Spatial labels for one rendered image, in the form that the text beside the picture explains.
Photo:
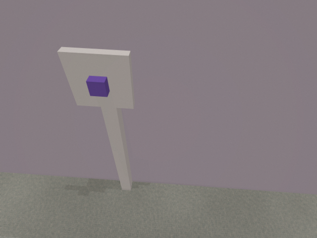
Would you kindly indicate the panel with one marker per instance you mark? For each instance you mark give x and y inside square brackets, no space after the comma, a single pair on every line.
[78,65]

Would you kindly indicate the button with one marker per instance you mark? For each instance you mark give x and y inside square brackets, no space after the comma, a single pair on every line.
[98,86]

